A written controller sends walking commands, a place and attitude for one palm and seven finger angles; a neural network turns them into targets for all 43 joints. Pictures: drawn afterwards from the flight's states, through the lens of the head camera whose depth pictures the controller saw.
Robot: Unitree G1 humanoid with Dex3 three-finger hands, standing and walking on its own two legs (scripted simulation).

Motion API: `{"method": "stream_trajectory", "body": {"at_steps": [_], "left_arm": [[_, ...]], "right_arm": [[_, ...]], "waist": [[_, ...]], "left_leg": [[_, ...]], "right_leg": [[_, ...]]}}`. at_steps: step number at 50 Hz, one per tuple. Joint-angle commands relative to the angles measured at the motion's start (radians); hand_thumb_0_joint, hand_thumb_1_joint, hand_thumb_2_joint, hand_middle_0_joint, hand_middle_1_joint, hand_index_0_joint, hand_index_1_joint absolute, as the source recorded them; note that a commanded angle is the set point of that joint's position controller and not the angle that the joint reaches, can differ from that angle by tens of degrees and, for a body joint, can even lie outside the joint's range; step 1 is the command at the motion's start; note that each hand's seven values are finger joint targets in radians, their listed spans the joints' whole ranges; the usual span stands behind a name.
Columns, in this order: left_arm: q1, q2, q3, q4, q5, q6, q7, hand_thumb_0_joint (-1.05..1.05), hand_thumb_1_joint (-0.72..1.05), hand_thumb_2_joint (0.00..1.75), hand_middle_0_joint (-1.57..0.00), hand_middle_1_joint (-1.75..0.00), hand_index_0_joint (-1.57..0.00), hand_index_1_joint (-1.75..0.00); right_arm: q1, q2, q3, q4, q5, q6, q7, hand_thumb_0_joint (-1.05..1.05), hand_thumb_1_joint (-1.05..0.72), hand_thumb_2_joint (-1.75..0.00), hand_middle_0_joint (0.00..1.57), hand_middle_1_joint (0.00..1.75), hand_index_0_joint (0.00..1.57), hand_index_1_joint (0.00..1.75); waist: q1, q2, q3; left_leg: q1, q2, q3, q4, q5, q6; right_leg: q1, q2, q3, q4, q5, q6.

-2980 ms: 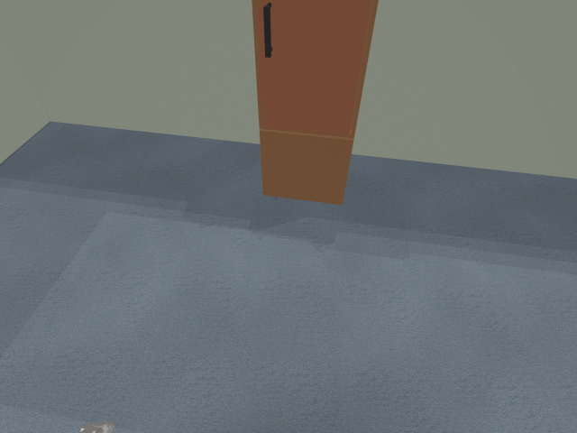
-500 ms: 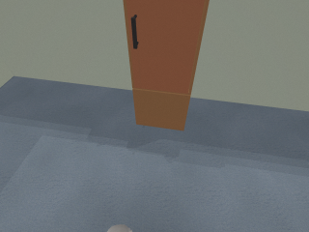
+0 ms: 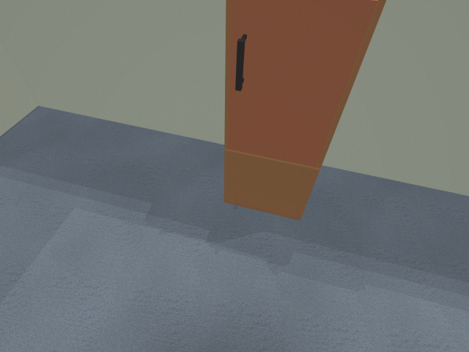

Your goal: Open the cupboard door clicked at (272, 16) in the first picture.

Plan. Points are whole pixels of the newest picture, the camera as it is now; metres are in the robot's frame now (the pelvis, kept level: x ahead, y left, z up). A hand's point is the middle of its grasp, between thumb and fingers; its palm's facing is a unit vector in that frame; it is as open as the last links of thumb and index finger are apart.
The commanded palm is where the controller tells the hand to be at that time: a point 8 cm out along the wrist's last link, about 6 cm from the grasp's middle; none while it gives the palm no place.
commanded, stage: turn to face it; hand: left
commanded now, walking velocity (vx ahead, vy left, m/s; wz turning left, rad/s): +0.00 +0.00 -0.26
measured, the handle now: (241, 63) +0.88 +0.07 +0.05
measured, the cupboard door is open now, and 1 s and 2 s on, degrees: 0 0 0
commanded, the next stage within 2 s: take the last steps up to it in 0.16 s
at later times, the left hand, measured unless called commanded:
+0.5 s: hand out of the picture +0.11 +0.17 -0.17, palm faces -0.09 -0.98 -0.20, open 7.4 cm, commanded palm none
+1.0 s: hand (184, 351) +0.15 +0.11 -0.17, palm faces -0.07 -0.98 -0.18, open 7.3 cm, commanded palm none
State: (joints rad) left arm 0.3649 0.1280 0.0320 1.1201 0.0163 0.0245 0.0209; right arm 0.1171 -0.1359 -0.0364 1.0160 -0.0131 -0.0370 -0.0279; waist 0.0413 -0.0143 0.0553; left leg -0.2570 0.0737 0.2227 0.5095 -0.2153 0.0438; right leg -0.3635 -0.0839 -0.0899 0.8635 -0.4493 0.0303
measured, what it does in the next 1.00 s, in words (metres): walks ahead: right foot, then left foot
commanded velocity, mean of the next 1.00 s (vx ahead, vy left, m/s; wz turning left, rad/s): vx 0.21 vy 0.00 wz -0.10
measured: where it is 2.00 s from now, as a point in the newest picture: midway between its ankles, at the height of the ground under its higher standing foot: (255, 346)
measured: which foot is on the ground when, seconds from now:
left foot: down 0.00-0.12, up 0.14-0.34, down 0.36-0.70, up 0.72-1.00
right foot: up 0.00-0.08, down 0.10-0.38, up 0.40-0.66, down 0.68-1.00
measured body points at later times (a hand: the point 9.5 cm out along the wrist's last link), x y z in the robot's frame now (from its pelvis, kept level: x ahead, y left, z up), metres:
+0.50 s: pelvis +0.04 -0.01 +0.00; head +0.05 -0.01 +0.45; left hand +0.12 +0.22 -0.15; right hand -0.01 -0.23 -0.15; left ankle +0.03 +0.10 -0.74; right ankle +0.02 -0.12 -0.68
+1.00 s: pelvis +0.16 -0.06 +0.01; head +0.17 -0.06 +0.46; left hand +0.16 +0.16 -0.15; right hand +0.20 -0.31 -0.14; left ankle +0.26 +0.05 -0.70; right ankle +0.09 -0.16 -0.74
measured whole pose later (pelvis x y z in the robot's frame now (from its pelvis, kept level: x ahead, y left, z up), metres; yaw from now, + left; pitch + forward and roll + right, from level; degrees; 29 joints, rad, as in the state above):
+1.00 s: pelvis +0.16 -0.06 +0.01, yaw -8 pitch -1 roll -1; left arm 0.36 0.15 0.04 1.12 0.03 -0.05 0.01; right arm 0.19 -0.18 -0.06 1.03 -0.02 -0.02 0.02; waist 0.02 0.02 0.02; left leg -0.48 0.10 0.10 0.78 -0.25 -0.02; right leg -0.07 -0.01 -0.13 0.37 -0.29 -0.01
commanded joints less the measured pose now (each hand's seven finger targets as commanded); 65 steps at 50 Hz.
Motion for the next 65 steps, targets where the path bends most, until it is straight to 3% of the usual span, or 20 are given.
{"method": "stream_trajectory", "body": {"at_steps": [1, 3, 7, 12, 16, 20, 23, 32, 33, 34, 35, 36, 39, 42, 50, 53, 55, 56, 61, 65], "left_arm": [[0.081, 0.017, 0.014, -0.049, 0.013, -0.011, -0.003, 0.00, 0.90, 0.90, -0.20, -0.30, -0.20, -0.30], [0.108, 0.034, 0.020, -0.048, 0.015, -0.015, -0.002, 0.00, 0.90, 0.90, -0.20, -0.30, -0.20, -0.30], [0.034, 0.197, 0.041, -0.088, 0.012, -0.037, 0.009, 0.00, 0.90, 0.90, -0.20, -0.30, -0.20, -0.30], [-0.050, 0.186, 0.057, -0.108, 0.015, -0.025, 0.017, 0.00, 0.90, 0.90, -0.20, -0.30, -0.20, -0.30], [-0.081, 0.174, 0.056, -0.107, 0.001, -0.021, 0.004, 0.00, 0.90, 0.90, -0.20, -0.30, -0.20, -0.30], [-0.218, 0.113, 0.049, -0.190, 0.014, -0.011, -0.023, 0.00, 0.90, 0.90, -0.20, -0.30, -0.20, -0.30], [-0.195, 0.102, 0.049, -0.172, 0.015, -0.026, -0.043, 0.00, 0.90, 0.90, -0.20, -0.30, -0.20, -0.30], [-0.111, 0.079, 0.040, -0.126, 0.009, -0.050, -0.044, 0.00, 0.90, 0.90, -0.20, -0.30, -0.20, -0.30], [-0.022, 0.123, 0.050, -0.094, 0.011, -0.059, -0.038, 0.00, 0.90, 0.90, -0.20, -0.30, -0.20, -0.30], [0.090, 0.224, 0.068, -0.058, 0.015, -0.071, -0.026, 0.00, 0.90, 0.90, -0.20, -0.30, -0.20, -0.30], [0.185, 0.285, 0.078, -0.041, 0.001, -0.070, -0.019, 0.00, 0.90, 0.90, -0.20, -0.30, -0.20, -0.30], [0.161, 0.261, 0.075, -0.033, 0.000, -0.074, -0.009, 0.00, 0.90, 0.90, -0.20, -0.30, -0.20, -0.30], [0.009, 0.135, 0.048, -0.072, 0.009, -0.083, -0.001, 0.00, 0.90, 0.90, -0.20, -0.30, -0.20, -0.30], [-0.018, 0.129, 0.037, -0.077, 0.013, -0.096, -0.002, 0.00, 0.90, 0.90, -0.20, -0.30, -0.20, -0.30], [0.024, 0.178, 0.040, -0.041, 0.013, -0.094, -0.006, 0.00, 0.90, 0.90, -0.20, -0.30, -0.20, -0.30], [0.017, 0.156, 0.039, -0.039, 0.007, -0.080, -0.007, 0.00, 0.90, 0.90, -0.20, -0.30, -0.20, -0.30], [0.064, 0.073, 0.023, -0.075, -0.003, -0.078, -0.018, 0.00, 0.90, 0.90, -0.20, -0.30, -0.20, -0.30], [0.030, 0.100, 0.022, -0.088, 0.006, -0.072, -0.012, 0.00, 0.90, 0.90, -0.20, -0.30, -0.20, -0.30], [0.035, 0.054, 0.020, -0.051, 0.012, -0.053, -0.025, 0.00, 0.90, 0.90, -0.20, -0.30, -0.20, -0.30], [0.010, 0.026, 0.013, -0.068, 0.013, -0.034, -0.015, 0.00, 0.90, 0.90, -0.20, -0.30, -0.20, -0.30]], "right_arm": [[0.067, -0.153, -0.032, -0.001, -0.007, 0.020, -0.003, 0.00, -0.90, -0.90, 0.20, 0.30, 0.20, 0.30], [0.044, -0.147, -0.034, -0.004, -0.004, 0.029, -0.001, 0.00, -0.90, -0.90, 0.20, 0.30, 0.20, 0.30], [0.024, -0.066, -0.015, -0.039, 0.003, 0.053, 0.010, 0.00, -0.90, -0.90, 0.20, 0.30, 0.20, 0.30], [0.094, -0.065, -0.014, -0.008, 0.007, 0.044, -0.001, 0.00, -0.90, -0.90, 0.20, 0.30, 0.20, 0.30], [0.217, -0.060, -0.005, 0.033, -0.003, 0.025, -0.004, 0.00, -0.90, -0.90, 0.20, 0.30, 0.20, 0.30], [0.328, -0.207, -0.036, 0.040, -0.026, 0.009, -0.008, 0.00, -0.90, -0.90, 0.20, 0.30, 0.20, 0.30], [0.279, -0.160, -0.025, 0.028, -0.022, -0.009, -0.008, 0.00, -0.90, -0.90, 0.20, 0.30, 0.20, 0.30], [0.315, -0.155, -0.032, 0.081, -0.019, -0.008, 0.004, 0.00, -0.90, -0.90, 0.20, 0.30, 0.20, 0.30], [0.308, -0.129, -0.027, 0.078, -0.010, -0.011, 0.010, 0.00, -0.90, -0.90, 0.20, 0.30, 0.20, 0.30], [0.298, -0.067, -0.013, 0.053, 0.001, -0.017, 0.018, 0.00, -0.90, -0.90, 0.20, 0.30, 0.20, 0.30], [0.204, -0.080, -0.009, -0.003, -0.003, -0.013, 0.021, 0.00, -0.90, -0.90, 0.20, 0.30, 0.20, 0.30], [0.166, -0.098, -0.020, -0.007, -0.005, -0.007, 0.020, 0.00, -0.90, -0.90, 0.20, 0.30, 0.20, 0.30], [0.170, -0.072, -0.030, 0.018, -0.015, -0.002, 0.029, 0.00, -0.90, -0.90, 0.20, 0.30, 0.20, 0.30], [0.216, -0.041, -0.027, 0.030, -0.014, 0.013, 0.038, 0.00, -0.90, -0.90, 0.20, 0.30, 0.20, 0.30], [0.064, -0.068, -0.020, -0.047, -0.005, -0.001, 0.055, 0.00, -0.90, -0.90, 0.20, 0.30, 0.20, 0.30], [0.218, -0.119, -0.025, 0.001, -0.011, -0.017, 0.040, 0.00, -0.90, -0.90, 0.20, 0.30, 0.20, 0.30], [0.396, -0.286, -0.059, 0.030, -0.020, -0.018, 0.019, 0.00, -0.90, -0.90, 0.20, 0.30, 0.20, 0.30], [0.362, -0.276, -0.054, 0.022, -0.013, -0.009, 0.010, 0.00, -0.90, -0.90, 0.20, 0.30, 0.20, 0.30], [0.162, -0.125, -0.011, -0.012, -0.004, -0.034, 0.002, 0.00, -0.90, -0.90, 0.20, 0.30, 0.20, 0.30], [0.173, -0.114, -0.015, -0.001, -0.007, -0.027, -0.001, 0.00, -0.90, -0.90, 0.20, 0.30, 0.20, 0.30]], "waist": [[-0.020, 0.119, -0.030], [0.002, 0.100, -0.015], [0.002, -0.259, -0.004], [-0.022, -0.116, -0.063], [-0.052, -0.108, -0.081], [-0.115, 0.304, 0.101], [-0.066, 0.117, 0.084], [-0.022, 0.107, -0.012], [0.021, 0.035, -0.039], [0.061, -0.198, -0.084], [0.100, -0.235, -0.076], [0.084, -0.232, -0.063], [-0.006, -0.060, 0.037], [-0.052, -0.092, 0.029], [-0.032, -0.116, 0.067], [-0.105, 0.012, 0.011], [-0.137, 0.367, -0.121], [-0.134, 0.284, -0.114], [-0.029, 0.106, -0.021], [-0.029, 0.075, -0.020]], "left_leg": [[-0.043, 0.250, -0.175, -0.202, 0.010, 0.090], [-0.064, 0.213, -0.132, -0.124, -0.062, 0.042], [-0.115, 0.018, -0.080, 0.234, -0.282, -0.074], [-0.134, 0.002, -0.141, 0.243, -0.248, -0.078], [0.080, -0.016, -0.109, -0.047, -0.084, -0.072], [0.091, 0.339, -0.590, -0.420, -0.431, 0.125], [0.125, 0.280, -0.433, -0.377, -0.235, 0.121], [0.032, 0.174, -0.183, -0.142, -0.048, 0.040], [-0.075, 0.123, -0.124, 0.002, -0.077, 0.006], [-0.296, 0.024, -0.021, 0.264, -0.216, -0.040], [-0.416, -0.010, -0.083, 0.490, -0.416, -0.044], [-0.439, 0.025, -0.164, 0.609, -0.355, -0.035], [-0.381, 0.081, -0.193, 0.613, -0.153, -0.047], [-0.291, 0.064, -0.153, 0.484, -0.092, -0.064], [-0.153, 0.019, -0.116, 0.163, -0.026, -0.045], [0.159, -0.011, -0.106, -0.017, 0.033, -0.033], [0.383, 0.349, -0.583, -0.228, 0.061, 0.123], [0.304, 0.369, -0.612, -0.269, -0.064, 0.153], [0.035, 0.224, -0.302, -0.312, 0.111, 0.115], [0.027, 0.209, -0.249, -0.299, 0.213, 0.137]], "right_leg": [[0.097, 0.018, -0.019, -0.167, 0.107, -0.001], [0.145, 0.023, -0.011, -0.318, 0.222, -0.005], [0.060, -0.243, 0.395, -0.631, 0.315, -0.192], [0.213, -0.181, 0.260, -0.503, 0.661, -0.216], [0.126, -0.102, 0.230, -0.491, 0.273, -0.155], [-0.249, 0.076, 0.055, 0.046, -0.064, -0.051], [-0.274, 0.013, 0.085, 0.151, 0.050, -0.048], [0.195, 0.064, -0.058, -0.377, 0.209, -0.044], [0.358, 0.011, 0.013, -0.428, 0.202, -0.071], [0.535, -0.211, 0.307, -0.518, 0.120, -0.159], [0.522, -0.349, 0.531, -0.640, 0.123, -0.240], [0.458, -0.348, 0.540, -0.665, 0.091, -0.255], [0.245, -0.254, 0.317, -0.674, 0.159, -0.216], [0.180, -0.200, 0.173, -0.680, 0.310, -0.196], [0.179, -0.193, 0.133, -0.641, 0.330, -0.179], [0.083, -0.111, 0.060, -0.399, 0.345, -0.130], [-0.182, 0.084, -0.061, 0.136, -0.147, -0.050], [-0.209, 0.047, 0.035, 0.281, -0.160, -0.062], [-0.115, -0.036, 0.054, 0.237, 0.091, -0.034], [-0.058, -0.028, 0.036, 0.026, 0.107, -0.017]]}}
